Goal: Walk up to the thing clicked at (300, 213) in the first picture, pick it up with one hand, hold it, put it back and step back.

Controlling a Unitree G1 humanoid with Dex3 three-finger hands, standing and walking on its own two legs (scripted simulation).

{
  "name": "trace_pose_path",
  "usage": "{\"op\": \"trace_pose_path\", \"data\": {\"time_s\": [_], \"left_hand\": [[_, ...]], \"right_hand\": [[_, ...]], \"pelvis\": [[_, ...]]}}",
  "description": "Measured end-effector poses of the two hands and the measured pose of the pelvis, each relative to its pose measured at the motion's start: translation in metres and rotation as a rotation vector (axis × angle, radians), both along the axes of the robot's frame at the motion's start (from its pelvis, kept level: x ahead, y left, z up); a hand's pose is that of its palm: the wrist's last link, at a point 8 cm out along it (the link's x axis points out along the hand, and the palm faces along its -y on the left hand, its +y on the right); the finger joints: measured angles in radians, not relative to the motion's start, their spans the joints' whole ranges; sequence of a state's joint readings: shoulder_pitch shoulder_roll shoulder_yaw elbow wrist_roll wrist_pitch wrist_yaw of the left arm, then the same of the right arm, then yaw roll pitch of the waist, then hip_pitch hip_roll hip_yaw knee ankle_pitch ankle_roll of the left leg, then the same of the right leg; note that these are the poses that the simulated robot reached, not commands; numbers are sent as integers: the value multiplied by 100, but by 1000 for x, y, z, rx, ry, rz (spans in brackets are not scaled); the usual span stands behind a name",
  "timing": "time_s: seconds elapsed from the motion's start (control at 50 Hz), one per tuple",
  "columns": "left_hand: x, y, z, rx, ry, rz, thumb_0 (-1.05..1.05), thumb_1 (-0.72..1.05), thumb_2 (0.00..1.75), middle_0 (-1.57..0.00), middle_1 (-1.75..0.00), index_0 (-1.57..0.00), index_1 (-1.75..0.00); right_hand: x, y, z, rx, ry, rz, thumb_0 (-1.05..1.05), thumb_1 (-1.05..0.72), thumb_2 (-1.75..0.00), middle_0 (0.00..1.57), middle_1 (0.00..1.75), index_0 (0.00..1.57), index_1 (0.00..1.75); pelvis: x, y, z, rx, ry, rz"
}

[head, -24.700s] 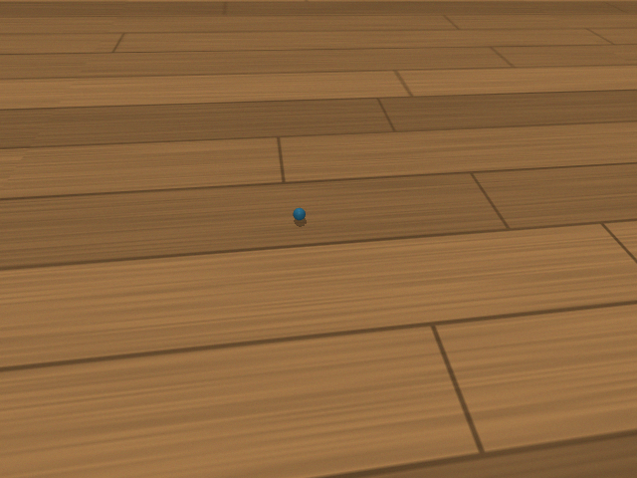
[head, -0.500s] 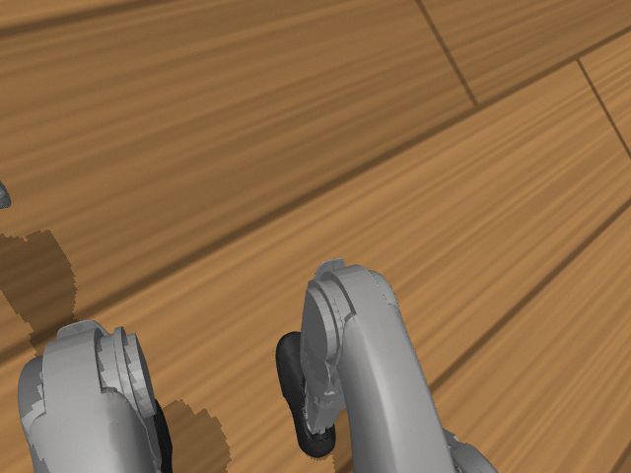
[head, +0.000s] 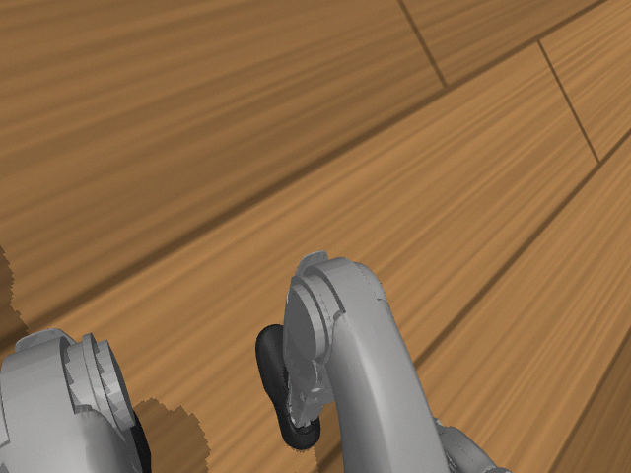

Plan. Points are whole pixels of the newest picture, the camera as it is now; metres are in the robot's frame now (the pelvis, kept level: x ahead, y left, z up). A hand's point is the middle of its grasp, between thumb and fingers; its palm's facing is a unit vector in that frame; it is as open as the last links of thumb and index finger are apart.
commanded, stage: rest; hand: left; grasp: from above
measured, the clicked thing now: out of the picture +0.45 +0.33 -0.25
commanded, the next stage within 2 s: open in 0.62 s
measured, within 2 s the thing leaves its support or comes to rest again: rests again in 0.14 s
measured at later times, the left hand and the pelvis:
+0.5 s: hand out of the picture +0.44 +0.31 -0.25, palm faces -0.45 -0.15 -0.88, open 6.7 cm; pelvis +0.00 +0.00 +0.00, yaw -2 degrees
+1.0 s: hand out of the picture +0.44 +0.31 -0.25, palm faces -0.46 -0.14 -0.88, open 9.2 cm; pelvis -0.01 +0.01 +0.00, yaw -3 degrees
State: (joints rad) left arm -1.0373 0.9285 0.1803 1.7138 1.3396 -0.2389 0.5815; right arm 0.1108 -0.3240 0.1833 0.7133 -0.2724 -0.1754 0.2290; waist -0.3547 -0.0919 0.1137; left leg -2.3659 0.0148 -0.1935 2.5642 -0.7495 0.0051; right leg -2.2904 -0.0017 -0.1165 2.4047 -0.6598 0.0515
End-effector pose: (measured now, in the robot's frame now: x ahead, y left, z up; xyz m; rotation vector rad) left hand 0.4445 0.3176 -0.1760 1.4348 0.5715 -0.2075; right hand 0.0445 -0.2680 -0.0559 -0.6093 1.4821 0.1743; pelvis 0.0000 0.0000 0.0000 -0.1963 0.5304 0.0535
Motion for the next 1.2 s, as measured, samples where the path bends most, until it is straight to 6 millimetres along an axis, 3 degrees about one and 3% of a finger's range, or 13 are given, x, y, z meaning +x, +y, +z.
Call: {"op": "trace_pose_path", "data": {"time_s": [0.4,0.8,0.92,1.2], "left_hand": [[5,-7,-13,-4,-25,-11,-5,34,25,-80,-43,-102,-43],[6,-7,-14,-5,-19,-8,-4,34,29,-78,-45,-101,-44],[5,-7,-14,-7,-17,-12,-2,29,34,-73,-53,-84,-48],[2,-6,-18,4,-20,-23,0,-11,64,-49,-80,-43,-71]], "right_hand": [[-7,13,10,31,9,46,0,-91,-90,20,30,21,30],[-9,15,14,35,1,82,0,-91,-90,20,30,20,30],[-11,18,15,39,3,91,0,-90,-90,20,30,21,30],[-6,19,17,48,-3,112,0,-90,-90,20,30,21,30]], "pelvis": [[-3,4,-1,-28,-24,-15],[-7,5,0,-38,-48,-22],[-8,5,0,-42,-52,-23],[-8,5,1,-45,-54,-25]]}}
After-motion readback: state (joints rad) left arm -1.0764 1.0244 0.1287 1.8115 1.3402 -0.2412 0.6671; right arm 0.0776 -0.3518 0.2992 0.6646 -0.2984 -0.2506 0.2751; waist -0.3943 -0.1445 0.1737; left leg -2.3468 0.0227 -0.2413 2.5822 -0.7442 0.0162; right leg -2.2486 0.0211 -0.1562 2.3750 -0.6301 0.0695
